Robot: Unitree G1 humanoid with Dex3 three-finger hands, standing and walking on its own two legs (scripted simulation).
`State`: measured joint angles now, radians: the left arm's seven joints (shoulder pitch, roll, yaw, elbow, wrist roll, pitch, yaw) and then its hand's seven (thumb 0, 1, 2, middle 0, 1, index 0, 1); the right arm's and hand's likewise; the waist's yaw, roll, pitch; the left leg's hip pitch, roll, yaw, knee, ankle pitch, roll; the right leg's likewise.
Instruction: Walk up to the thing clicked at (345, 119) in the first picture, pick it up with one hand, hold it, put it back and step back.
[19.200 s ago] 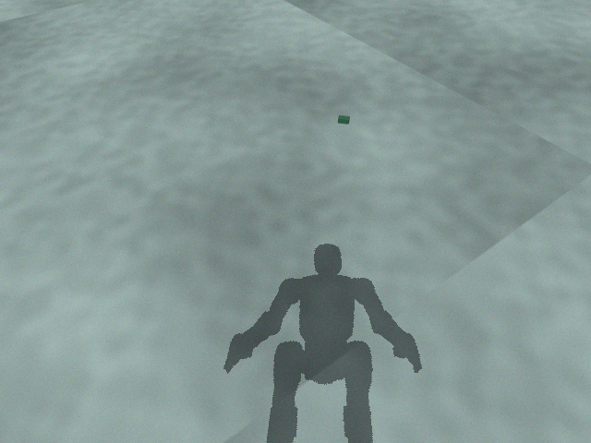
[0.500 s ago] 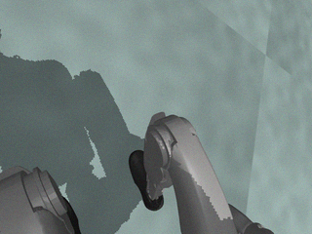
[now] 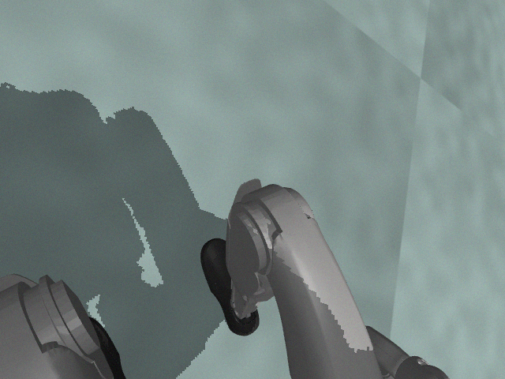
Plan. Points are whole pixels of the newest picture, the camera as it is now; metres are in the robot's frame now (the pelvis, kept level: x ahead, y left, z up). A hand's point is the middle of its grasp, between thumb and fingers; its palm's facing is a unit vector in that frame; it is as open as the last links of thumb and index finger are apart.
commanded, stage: close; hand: left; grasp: from above
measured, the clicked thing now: out of the picture +0.47 +0.32 -0.28
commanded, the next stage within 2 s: settle in 1.28 s
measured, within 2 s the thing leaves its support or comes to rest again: leaves its support in 1.68 s
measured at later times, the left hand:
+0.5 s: hand out of the picture +0.45 +0.31 -0.25, palm faces -0.44 -0.14 -0.89, open 9.5 cm
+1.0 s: hand out of the picture +0.46 +0.31 -0.25, palm faces -0.45 -0.15 -0.88, open 7.3 cm
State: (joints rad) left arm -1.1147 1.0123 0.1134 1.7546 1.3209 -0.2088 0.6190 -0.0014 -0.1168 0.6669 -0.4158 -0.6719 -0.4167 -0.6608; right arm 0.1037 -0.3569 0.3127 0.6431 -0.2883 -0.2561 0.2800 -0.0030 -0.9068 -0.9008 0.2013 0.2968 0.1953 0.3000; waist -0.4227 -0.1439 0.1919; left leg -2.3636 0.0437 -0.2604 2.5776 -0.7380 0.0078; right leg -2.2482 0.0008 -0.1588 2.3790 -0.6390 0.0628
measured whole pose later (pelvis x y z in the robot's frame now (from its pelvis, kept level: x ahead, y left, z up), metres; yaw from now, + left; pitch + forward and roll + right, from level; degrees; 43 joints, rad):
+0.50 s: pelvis +0.00 +0.00 +0.00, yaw +0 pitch +28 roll -15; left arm -1.12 1.01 0.08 1.76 1.33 -0.22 0.63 0.00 0.19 0.43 -0.63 -0.52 -0.64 -0.49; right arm 0.10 -0.35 0.32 0.63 -0.28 -0.25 0.27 0.00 -0.90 -0.90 0.20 0.30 0.20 0.30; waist -0.42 -0.15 0.18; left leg -2.36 0.04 -0.26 2.56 -0.73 0.01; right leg -2.24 0.00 -0.16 2.36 -0.63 0.06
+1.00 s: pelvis +0.00 +0.00 +0.01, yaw +0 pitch +28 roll -15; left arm -1.12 1.03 0.09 1.75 1.31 -0.23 0.59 -0.01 0.43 0.20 -0.82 -0.30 -0.89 -0.28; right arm 0.11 -0.35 0.33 0.62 -0.27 -0.23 0.26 0.00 -0.90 -0.90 0.20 0.30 0.20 0.30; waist -0.42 -0.14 0.19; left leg -2.36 0.04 -0.26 2.56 -0.73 0.01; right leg -2.24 0.00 -0.16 2.36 -0.63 0.06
